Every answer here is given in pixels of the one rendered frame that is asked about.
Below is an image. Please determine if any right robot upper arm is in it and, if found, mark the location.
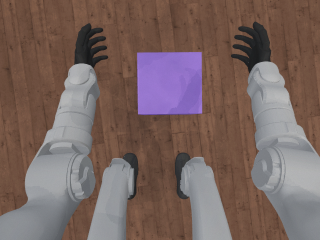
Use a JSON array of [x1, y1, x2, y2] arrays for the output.
[[251, 145, 320, 240]]

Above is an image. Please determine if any left robot upper arm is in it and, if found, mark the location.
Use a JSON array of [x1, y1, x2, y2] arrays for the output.
[[0, 152, 96, 240]]

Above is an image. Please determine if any right robot forearm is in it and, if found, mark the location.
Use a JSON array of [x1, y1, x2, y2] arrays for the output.
[[246, 61, 319, 156]]

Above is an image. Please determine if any right robot hand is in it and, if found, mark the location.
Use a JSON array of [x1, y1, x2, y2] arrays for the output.
[[231, 21, 272, 73]]

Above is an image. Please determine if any left robot hand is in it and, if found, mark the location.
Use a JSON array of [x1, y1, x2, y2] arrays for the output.
[[74, 23, 108, 68]]

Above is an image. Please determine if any right robot foot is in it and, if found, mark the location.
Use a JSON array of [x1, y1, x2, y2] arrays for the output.
[[175, 152, 191, 200]]

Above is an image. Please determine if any left robot forearm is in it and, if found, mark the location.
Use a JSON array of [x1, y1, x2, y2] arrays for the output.
[[25, 63, 100, 195]]

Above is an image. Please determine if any robot right shin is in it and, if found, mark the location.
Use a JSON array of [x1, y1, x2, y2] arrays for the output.
[[180, 157, 214, 195]]

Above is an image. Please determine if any carton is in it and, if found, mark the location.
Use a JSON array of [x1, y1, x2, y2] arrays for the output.
[[137, 52, 202, 115]]

